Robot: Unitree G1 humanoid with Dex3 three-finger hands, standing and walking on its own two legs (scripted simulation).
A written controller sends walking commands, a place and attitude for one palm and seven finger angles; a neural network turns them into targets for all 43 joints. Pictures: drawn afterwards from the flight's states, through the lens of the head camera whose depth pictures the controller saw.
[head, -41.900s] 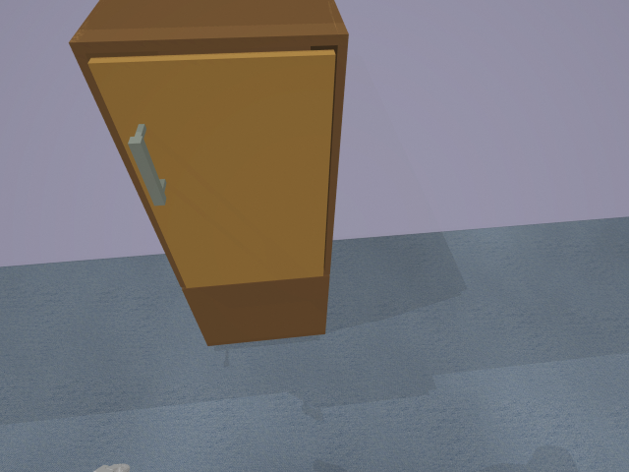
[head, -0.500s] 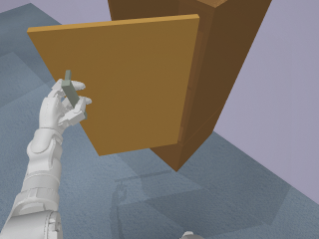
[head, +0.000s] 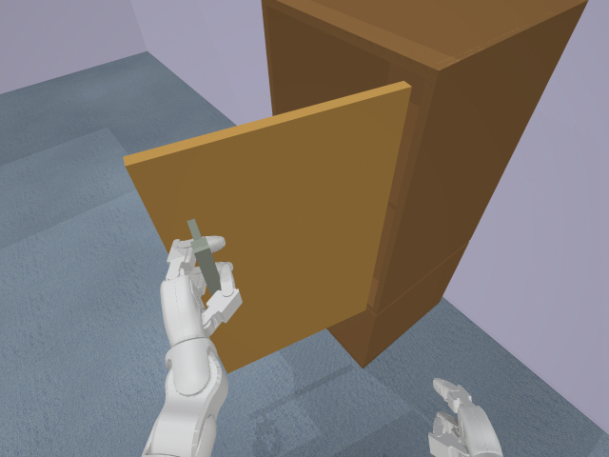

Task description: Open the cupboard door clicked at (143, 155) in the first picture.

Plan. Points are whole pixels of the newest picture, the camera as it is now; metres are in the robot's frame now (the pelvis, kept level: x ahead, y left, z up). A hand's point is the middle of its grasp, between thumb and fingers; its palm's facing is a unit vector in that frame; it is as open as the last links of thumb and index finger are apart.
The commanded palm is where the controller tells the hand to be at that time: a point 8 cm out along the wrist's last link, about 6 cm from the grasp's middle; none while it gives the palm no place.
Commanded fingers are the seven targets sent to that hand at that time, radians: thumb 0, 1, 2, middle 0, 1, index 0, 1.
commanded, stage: pull the door open along its arc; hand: left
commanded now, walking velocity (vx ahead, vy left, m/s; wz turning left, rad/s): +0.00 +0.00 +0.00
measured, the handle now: (207, 266) +0.35 +0.16 +0.07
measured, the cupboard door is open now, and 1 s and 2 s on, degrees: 77 89 90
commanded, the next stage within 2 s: open thumb and fingers to let go in 0.24 s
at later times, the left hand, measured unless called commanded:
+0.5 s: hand (260, 328) +0.26 +0.07 +0.07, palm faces +0.35 -0.94 +0.00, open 6.2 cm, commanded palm +0.21 +0.11 +0.07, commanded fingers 0.00 0.27 0.63 -0.35 -1.28 -0.35 -1.28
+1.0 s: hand (257, 330) +0.25 +0.08 +0.07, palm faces +0.33 -0.95 +0.00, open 14.0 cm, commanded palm +0.21 +0.12 +0.07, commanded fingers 0.00 -0.50 0.30 -0.20 -0.60 -0.20 -0.60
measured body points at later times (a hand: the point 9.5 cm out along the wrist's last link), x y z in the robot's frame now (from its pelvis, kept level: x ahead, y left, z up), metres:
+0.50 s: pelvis +0.00 -0.01 -0.01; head +0.01 -0.04 +0.44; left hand +0.23 +0.12 +0.08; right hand +0.19 -0.22 -0.10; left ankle -0.03 +0.13 -0.72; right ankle +0.01 -0.09 -0.72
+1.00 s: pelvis -0.03 +0.00 -0.01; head -0.02 -0.01 +0.44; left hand +0.23 +0.13 +0.08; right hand +0.16 -0.20 -0.10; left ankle -0.03 +0.13 -0.72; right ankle +0.01 -0.09 -0.72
